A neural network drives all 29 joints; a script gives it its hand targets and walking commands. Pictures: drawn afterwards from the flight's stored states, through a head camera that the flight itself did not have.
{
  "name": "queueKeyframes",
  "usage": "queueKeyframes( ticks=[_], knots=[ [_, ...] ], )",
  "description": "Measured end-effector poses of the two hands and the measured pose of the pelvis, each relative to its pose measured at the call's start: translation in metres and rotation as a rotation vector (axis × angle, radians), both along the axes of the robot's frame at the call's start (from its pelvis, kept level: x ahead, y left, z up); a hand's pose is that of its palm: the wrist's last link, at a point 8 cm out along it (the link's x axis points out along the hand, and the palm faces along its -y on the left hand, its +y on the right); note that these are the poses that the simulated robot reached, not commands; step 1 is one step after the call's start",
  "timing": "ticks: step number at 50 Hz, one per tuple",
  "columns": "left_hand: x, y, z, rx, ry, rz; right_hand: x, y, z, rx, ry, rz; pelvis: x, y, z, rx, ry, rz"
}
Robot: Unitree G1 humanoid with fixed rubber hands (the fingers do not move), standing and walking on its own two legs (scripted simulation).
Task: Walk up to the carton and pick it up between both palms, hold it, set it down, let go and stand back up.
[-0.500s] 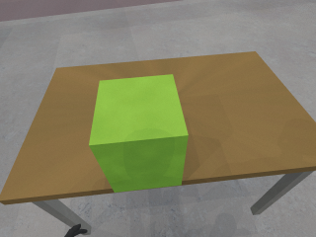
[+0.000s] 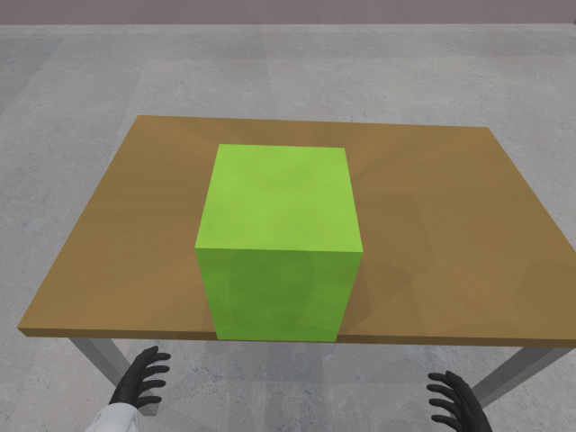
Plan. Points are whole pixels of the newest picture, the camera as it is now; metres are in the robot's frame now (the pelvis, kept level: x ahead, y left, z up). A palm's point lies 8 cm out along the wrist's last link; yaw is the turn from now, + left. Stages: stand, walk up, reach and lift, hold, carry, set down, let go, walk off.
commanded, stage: reach and lift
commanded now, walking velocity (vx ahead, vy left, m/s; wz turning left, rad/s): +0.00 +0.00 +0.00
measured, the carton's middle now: (279, 246) +0.40 +0.04 +0.02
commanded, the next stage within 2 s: none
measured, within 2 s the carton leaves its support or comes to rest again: neither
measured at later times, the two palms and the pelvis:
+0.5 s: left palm (142, 375) +0.21 +0.22 -0.04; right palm (464, 396) +0.18 -0.22 -0.03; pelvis +0.02 -0.01 +0.01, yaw +0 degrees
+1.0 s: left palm (139, 354) +0.22 +0.22 +0.00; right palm (445, 351) +0.23 -0.19 +0.00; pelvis +0.03 +0.02 +0.01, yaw +1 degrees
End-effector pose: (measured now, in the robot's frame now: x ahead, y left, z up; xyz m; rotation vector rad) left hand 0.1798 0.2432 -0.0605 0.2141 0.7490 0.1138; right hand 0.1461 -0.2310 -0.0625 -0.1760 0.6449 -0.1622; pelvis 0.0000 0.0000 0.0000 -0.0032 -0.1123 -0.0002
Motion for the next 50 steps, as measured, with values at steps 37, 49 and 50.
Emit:
queueKeyframes(
  ticks=[37,49,50],
  knots=[
    [0.029,0.003,0.052,-0.075,-0.400,0.016,0.071,0.043,0.042,0.144,-0.326,0.003,0.039,0.019,0.006,-0.020,0.028,0.019],
    [0.043,-0.019,0.059,-0.155,-0.508,0.020,0.084,0.038,0.065,0.119,-0.404,0.045,0.033,0.025,0.005,-0.024,0.016,0.015],
    [0.045,-0.020,0.059,-0.154,-0.505,0.024,0.087,0.038,0.066,0.120,-0.399,0.050,0.032,0.024,0.005,-0.023,0.016,0.014]
  ],
)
